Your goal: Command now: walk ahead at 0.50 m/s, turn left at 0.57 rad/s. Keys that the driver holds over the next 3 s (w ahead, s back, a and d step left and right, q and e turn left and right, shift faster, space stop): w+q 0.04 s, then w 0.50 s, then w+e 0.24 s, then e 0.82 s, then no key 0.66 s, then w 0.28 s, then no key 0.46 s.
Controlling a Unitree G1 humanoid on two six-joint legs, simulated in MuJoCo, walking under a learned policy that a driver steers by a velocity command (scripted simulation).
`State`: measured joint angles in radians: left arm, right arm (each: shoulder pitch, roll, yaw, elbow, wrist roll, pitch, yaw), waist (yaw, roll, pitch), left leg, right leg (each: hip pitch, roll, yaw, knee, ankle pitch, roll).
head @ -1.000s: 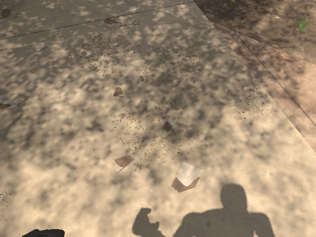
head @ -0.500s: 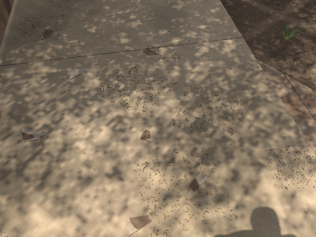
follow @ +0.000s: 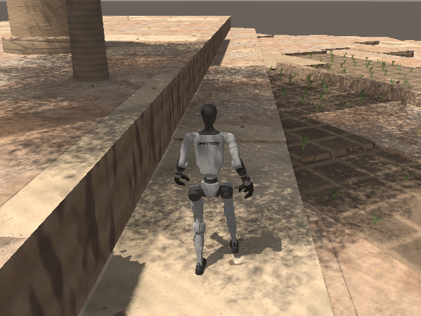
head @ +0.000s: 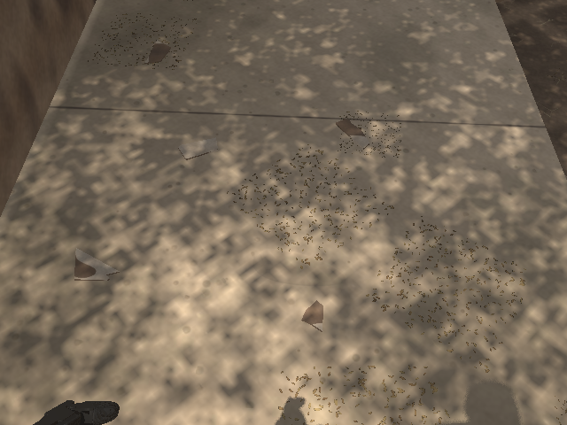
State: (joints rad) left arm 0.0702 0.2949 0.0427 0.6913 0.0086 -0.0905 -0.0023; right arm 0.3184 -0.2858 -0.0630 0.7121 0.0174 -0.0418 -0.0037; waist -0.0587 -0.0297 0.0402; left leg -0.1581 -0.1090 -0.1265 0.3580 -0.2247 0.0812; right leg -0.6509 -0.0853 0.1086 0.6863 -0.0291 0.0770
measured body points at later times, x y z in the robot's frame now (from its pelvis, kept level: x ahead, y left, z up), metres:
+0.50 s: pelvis +0.28 -0.04 +0.00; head +0.30 -0.05 +0.45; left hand +0.24 +0.23 -0.12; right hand +0.51 -0.25 -0.09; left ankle +0.41 +0.14 -0.70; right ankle +0.23 -0.15 -0.75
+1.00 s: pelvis +0.52 +0.03 +0.00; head +0.56 +0.03 +0.45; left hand +0.70 +0.29 -0.10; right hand +0.57 -0.26 -0.12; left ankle +0.48 +0.13 -0.75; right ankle +0.67 -0.11 -0.70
